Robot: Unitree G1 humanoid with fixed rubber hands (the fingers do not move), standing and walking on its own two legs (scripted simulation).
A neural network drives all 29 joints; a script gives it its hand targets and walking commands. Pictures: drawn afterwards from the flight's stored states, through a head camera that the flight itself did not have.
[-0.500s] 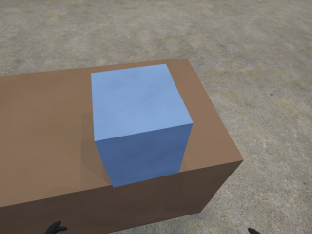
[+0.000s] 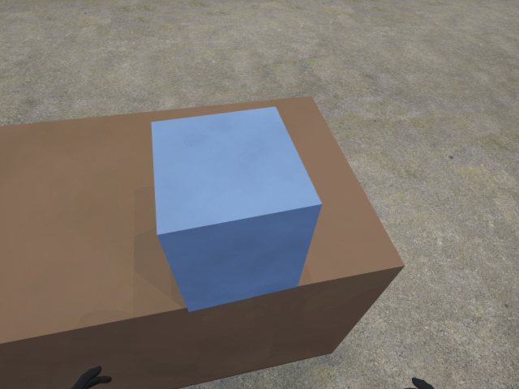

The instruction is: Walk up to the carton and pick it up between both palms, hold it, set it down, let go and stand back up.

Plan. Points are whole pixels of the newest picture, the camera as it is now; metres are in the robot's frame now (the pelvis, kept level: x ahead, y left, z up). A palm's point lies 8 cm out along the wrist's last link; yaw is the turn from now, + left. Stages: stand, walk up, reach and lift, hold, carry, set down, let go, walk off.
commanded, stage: walk up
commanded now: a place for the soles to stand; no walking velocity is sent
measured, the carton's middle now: (231, 212) +0.38 +0.04 +0.04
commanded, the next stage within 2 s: none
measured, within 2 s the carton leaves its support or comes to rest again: neither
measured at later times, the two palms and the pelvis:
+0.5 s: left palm out of the picture +0.11 +0.28 -0.11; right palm out of the picture +0.08 -0.29 -0.11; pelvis +0.00 +0.00 +0.00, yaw +0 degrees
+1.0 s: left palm out of the picture +0.11 +0.28 -0.11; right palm out of the picture +0.08 -0.29 -0.11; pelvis +0.00 +0.00 +0.00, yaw +0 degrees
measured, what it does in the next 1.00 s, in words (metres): stands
